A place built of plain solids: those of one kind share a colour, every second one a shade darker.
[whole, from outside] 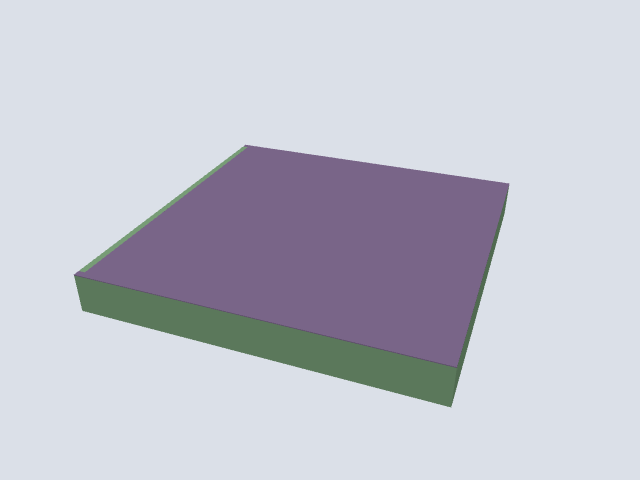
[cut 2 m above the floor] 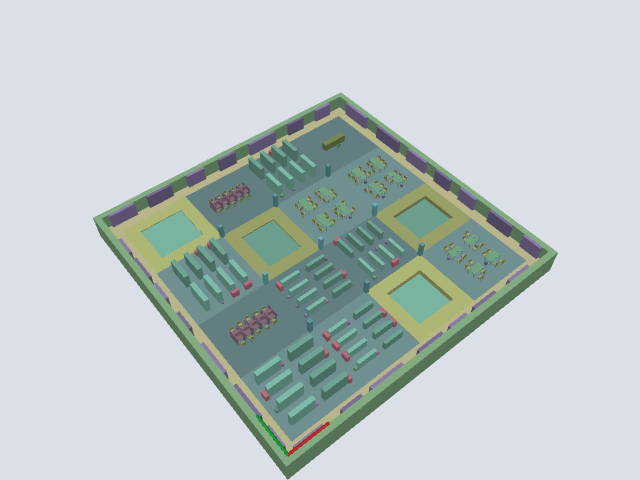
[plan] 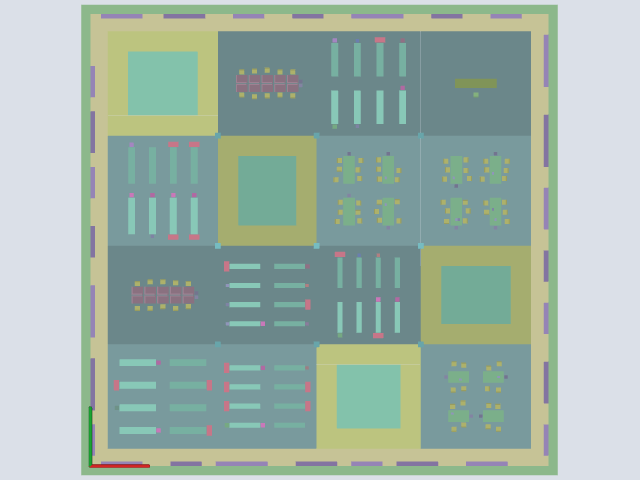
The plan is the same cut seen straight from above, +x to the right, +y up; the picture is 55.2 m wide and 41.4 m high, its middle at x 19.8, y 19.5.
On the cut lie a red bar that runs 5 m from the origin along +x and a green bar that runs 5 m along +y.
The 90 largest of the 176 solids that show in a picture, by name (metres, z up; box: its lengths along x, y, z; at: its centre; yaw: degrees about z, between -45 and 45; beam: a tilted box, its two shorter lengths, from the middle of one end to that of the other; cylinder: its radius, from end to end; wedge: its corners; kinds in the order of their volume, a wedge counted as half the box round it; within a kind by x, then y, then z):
{
 "floor_bay_1": {"box": [9.5, 9.0, 1.5], "at": [6.25, 6.0, -0.75]},
 "floor_bay_2": {"box": [9.5, 8.5, 1.5], "at": [6.25, 14.75, -0.75]},
 "floor_bay_3": {"box": [9.5, 9.5, 1.5], "at": [6.25, 23.75, -0.75]},
 "floor_bay_4": {"box": [8.5, 9.0, 1.5], "at": [15.25, 6.0, -0.75]},
 "floor_bay_5": {"box": [8.5, 8.5, 1.5], "at": [15.25, 14.75, -0.75]},
 "floor_bay_6": {"box": [8.5, 9.0, 1.5], "at": [15.25, 33.0, -0.75]},
 "floor_bay_7": {"box": [9.0, 8.5, 1.5], "at": [24.0, 14.75, -0.75]},
 "floor_bay_8": {"box": [9.0, 9.5, 1.5], "at": [24.0, 23.75, -0.75]},
 "floor_bay_9": {"box": [9.0, 9.0, 1.5], "at": [24.0, 33.0, -0.75]},
 "floor_bay_10": {"box": [9.5, 9.0, 1.5], "at": [33.25, 6.0, -0.75]},
 "floor_bay_11": {"box": [9.5, 9.5, 1.5], "at": [33.25, 23.75, -0.75]},
 "floor_bay_12": {"box": [9.5, 9.0, 1.5], "at": [33.25, 33.0, -0.75]},
 "wall_1": {"box": [0.8, 39.0, 4.8], "at": [-0.4, 19.5, 0.9]},
 "wall_2": {"box": [41.1, 0.8, 4.8], "at": [19.75, -0.4, 0.9]},
 "wall_3": {"box": [41.1, 0.8, 4.8], "at": [19.75, 39.4, 0.9]},
 "wall_4": {"box": [0.8, 39.0, 4.8], "at": [39.9, 19.5, 0.9]},
 "floor_aisle_1": {"box": [1.5, 36.0, 1.5], "at": [0.75, 19.5, -0.75]},
 "floor_aisle_2": {"box": [39.5, 1.5, 1.5], "at": [19.75, 0.75, -0.75]},
 "floor_aisle_3": {"box": [39.5, 1.5, 1.5], "at": [19.75, 38.25, -0.75]},
 "floor_aisle_4": {"box": [1.5, 36.0, 1.5], "at": [38.75, 19.5, -0.75]},
 "floor_rim_1": {"box": [1.75, 5.5, 1.5], "at": [2.37, 33.0, -0.75]},
 "floor_rim_2": {"box": [9.5, 1.75, 1.5], "at": [6.25, 29.37, -0.75]},
 "floor_rim_3": {"box": [9.5, 1.75, 1.5], "at": [6.25, 36.63, -0.75]},
 "floor_rim_4": {"box": [1.75, 5.5, 1.5], "at": [10.13, 33.0, -0.75]},
 "floor_rim_5": {"box": [1.75, 6.0, 1.5], "at": [11.87, 23.75, -0.75]},
 "floor_rim_6": {"box": [8.5, 1.75, 1.5], "at": [15.25, 19.87, -0.75]},
 "floor_rim_7": {"box": [8.5, 1.75, 1.5], "at": [15.25, 27.63, -0.75]},
 "floor_rim_8": {"box": [1.75, 6.0, 1.5], "at": [18.63, 23.75, -0.75]},
 "floor_rim_9": {"box": [1.75, 5.5, 1.5], "at": [20.37, 6.0, -0.75]},
 "floor_rim_10": {"box": [9.0, 1.75, 1.5], "at": [24.0, 2.37, -0.75]},
 "floor_rim_11": {"box": [9.0, 1.75, 1.5], "at": [24.0, 9.63, -0.75]},
 "floor_rim_12": {"box": [1.75, 5.5, 1.5], "at": [27.63, 6.0, -0.75]},
 "floor_rim_13": {"box": [1.75, 5.0, 1.5], "at": [29.37, 14.75, -0.75]},
 "floor_rim_14": {"box": [9.5, 1.75, 1.5], "at": [33.25, 11.37, -0.75]},
 "floor_rim_15": {"box": [9.5, 1.75, 1.5], "at": [33.25, 18.13, -0.75]},
 "floor_rim_16": {"box": [1.75, 5.0, 1.5], "at": [37.13, 14.75, -0.75]},
 "ceil_hall_1": {"box": [41.1, 40.6, 0.1], "at": [19.75, 19.5, 3.25]},
 "floor_well_1": {"box": [6.0, 5.5, 1.38], "at": [6.25, 33.0, -0.81]},
 "floor_well_2": {"box": [5.0, 6.0, 1.32], "at": [15.25, 23.75, -0.84]},
 "floor_well_3": {"box": [5.5, 5.5, 0.74], "at": [24.0, 6.0, -1.13]},
 "floor_well_4": {"box": [6.0, 5.0, 0.88], "at": [33.25, 14.75, -1.06]},
 "range_1": {"box": [0.6, 3.15, 2.1], "at": [3.55, 21.57, 1.05]},
 "range_2": {"box": [0.6, 3.15, 2.1], "at": [3.55, 25.93, 1.05]},
 "range_3": {"box": [3.15, 0.6, 2.1], "at": [4.08, 3.08, 1.05]},
 "range_4": {"box": [3.15, 0.6, 2.1], "at": [4.08, 5.03, 1.05]},
 "range_5": {"box": [3.15, 0.6, 2.1], "at": [4.08, 6.97, 1.05]},
 "range_6": {"box": [3.15, 0.6, 2.1], "at": [4.08, 8.93, 1.05]},
 "range_7": {"box": [0.6, 3.15, 2.1], "at": [5.35, 21.57, 1.05]},
 "range_8": {"box": [0.6, 3.15, 2.1], "at": [5.35, 25.93, 1.05]},
 "range_9": {"box": [0.6, 3.15, 2.1], "at": [7.15, 21.57, 1.05]},
 "range_10": {"box": [0.6, 3.15, 2.1], "at": [7.15, 25.93, 1.05]},
 "range_11": {"box": [3.15, 0.6, 2.1], "at": [8.43, 3.08, 1.05]},
 "range_12": {"box": [3.15, 0.6, 2.1], "at": [8.43, 5.03, 1.05]},
 "range_13": {"box": [3.15, 0.6, 2.1], "at": [8.43, 6.97, 1.05]},
 "range_14": {"box": [3.15, 0.6, 2.1], "at": [8.43, 8.93, 1.05]},
 "range_15": {"box": [0.6, 3.15, 2.1], "at": [8.95, 21.57, 1.05]},
 "range_16": {"box": [0.6, 3.15, 2.1], "at": [8.95, 25.93, 1.05]},
 "range_17": {"box": [0.6, 2.9, 2.1], "at": [21.07, 30.95, 1.05]},
 "range_18": {"box": [0.6, 2.9, 2.1], "at": [21.07, 35.05, 1.05]},
 "range_19": {"box": [0.6, 2.9, 2.1], "at": [23.02, 30.95, 1.05]},
 "range_20": {"box": [0.6, 2.9, 2.1], "at": [23.02, 35.05, 1.05]},
 "range_21": {"box": [0.6, 2.9, 2.1], "at": [24.98, 30.95, 1.05]},
 "range_22": {"box": [0.6, 2.9, 2.1], "at": [24.98, 35.05, 1.05]},
 "range_23": {"box": [0.6, 2.9, 2.1], "at": [26.93, 30.95, 1.05]},
 "range_24": {"box": [0.6, 2.9, 2.1], "at": [26.93, 35.05, 1.05]},
 "wallshelf_1": {"box": [0.4, 2.7, 2.1], "at": [0.2, 2.25, 1.05]},
 "wallshelf_2": {"box": [0.4, 4.5, 2.1], "at": [0.2, 7.05, 1.05]},
 "wallshelf_3": {"box": [0.4, 4.5, 2.1], "at": [0.2, 13.35, 1.05]},
 "wallshelf_4": {"box": [0.4, 2.7, 2.1], "at": [0.2, 19.35, 1.05]},
 "wallshelf_5": {"box": [0.4, 2.7, 2.1], "at": [0.2, 24.45, 1.05]},
 "wallshelf_6": {"box": [0.4, 3.6, 2.1], "at": [0.2, 28.8, 1.05]},
 "wallshelf_7": {"box": [0.4, 2.7, 2.1], "at": [0.2, 33.15, 1.05]},
 "wallshelf_8": {"box": [3.6, 0.4, 2.1], "at": [2.7, 0.2, 1.05]},
 "wallshelf_9": {"box": [3.6, 0.4, 2.1], "at": [2.7, 38.8, 1.05]},
 "wallshelf_10": {"box": [3.6, 0.4, 2.1], "at": [8.1, 38.8, 1.05]},
 "wallshelf_11": {"box": [2.7, 0.4, 2.1], "at": [8.25, 0.2, 1.05]},
 "wallshelf_12": {"box": [4.5, 0.4, 2.1], "at": [13.05, 0.2, 1.05]},
 "wallshelf_13": {"box": [2.7, 0.4, 2.1], "at": [13.65, 38.8, 1.05]},
 "wallshelf_14": {"box": [2.7, 0.4, 2.1], "at": [18.75, 38.8, 1.05]},
 "wallshelf_15": {"box": [3.6, 0.4, 2.1], "at": [19.5, 0.2, 1.05]},
 "wallshelf_16": {"box": [2.7, 0.4, 2.1], "at": [23.85, 0.2, 1.05]},
 "wallshelf_17": {"box": [4.5, 0.4, 2.1], "at": [24.75, 38.8, 1.05]},
 "wallshelf_18": {"box": [3.6, 0.4, 2.1], "at": [28.2, 0.2, 1.05]},
 "wallshelf_19": {"box": [2.7, 0.4, 2.1], "at": [30.75, 38.8, 1.05]},
 "wallshelf_20": {"box": [3.6, 0.4, 2.1], "at": [34.2, 0.2, 1.05]},
 "wallshelf_21": {"box": [0.4, 3.6, 2.1], "at": [39.3, 7.2, 1.05]},
 "wallshelf_22": {"box": [0.4, 3.6, 2.1], "at": [39.3, 22.2, 1.05]},
 "wallshelf_23": {"box": [0.4, 4.5, 2.1], "at": [39.3, 28.05, 1.05]},
 "wallshelf_24": {"box": [0.4, 4.5, 2.1], "at": [39.3, 34.95, 1.05]},
 "desk_counter_1": {"box": [3.6, 0.8, 1.05], "at": [33.25, 33.0, 0.53]}
}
